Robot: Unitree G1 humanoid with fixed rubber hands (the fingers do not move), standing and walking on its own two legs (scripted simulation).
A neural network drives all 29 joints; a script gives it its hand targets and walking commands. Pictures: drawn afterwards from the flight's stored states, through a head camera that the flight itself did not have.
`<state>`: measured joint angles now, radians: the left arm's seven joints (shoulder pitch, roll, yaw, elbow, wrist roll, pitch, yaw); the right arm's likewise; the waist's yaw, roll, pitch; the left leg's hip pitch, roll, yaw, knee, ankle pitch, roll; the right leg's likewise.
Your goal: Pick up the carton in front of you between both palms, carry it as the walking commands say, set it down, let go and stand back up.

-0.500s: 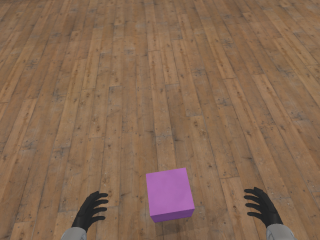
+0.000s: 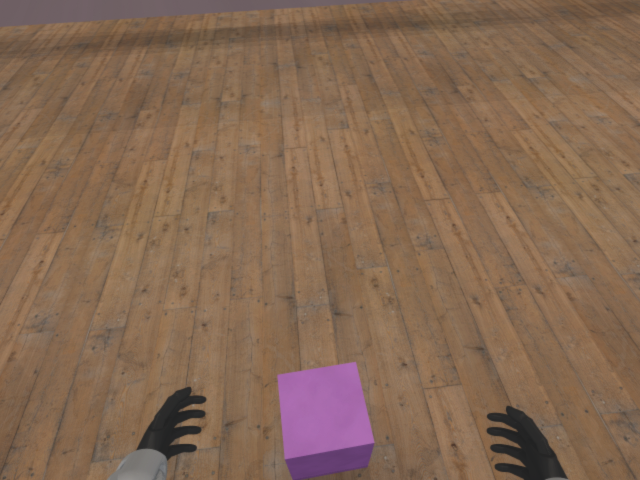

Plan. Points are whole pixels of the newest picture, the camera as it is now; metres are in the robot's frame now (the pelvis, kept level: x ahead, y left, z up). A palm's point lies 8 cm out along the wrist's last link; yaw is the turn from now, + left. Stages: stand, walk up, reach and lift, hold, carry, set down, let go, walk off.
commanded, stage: stand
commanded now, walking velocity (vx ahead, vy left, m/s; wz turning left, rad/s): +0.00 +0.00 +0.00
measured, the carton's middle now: (324, 422) +0.38 +0.05 -0.65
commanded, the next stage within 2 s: none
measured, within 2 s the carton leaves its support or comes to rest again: neither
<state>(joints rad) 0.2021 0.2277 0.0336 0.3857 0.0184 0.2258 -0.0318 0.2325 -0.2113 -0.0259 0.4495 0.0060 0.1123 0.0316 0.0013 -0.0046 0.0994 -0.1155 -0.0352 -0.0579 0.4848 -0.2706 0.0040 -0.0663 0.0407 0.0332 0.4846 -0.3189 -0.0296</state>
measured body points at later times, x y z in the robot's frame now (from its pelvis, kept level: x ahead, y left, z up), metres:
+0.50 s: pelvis +0.00 +0.02 +0.00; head +0.00 +0.04 +0.45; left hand +0.13 +0.30 -0.11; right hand +0.13 -0.26 -0.09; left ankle +0.00 +0.12 -0.74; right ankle -0.03 -0.10 -0.74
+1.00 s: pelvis -0.01 +0.03 +0.00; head -0.02 +0.04 +0.45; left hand +0.08 +0.32 -0.12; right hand +0.09 -0.26 -0.10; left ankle +0.00 +0.12 -0.74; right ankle -0.03 -0.10 -0.74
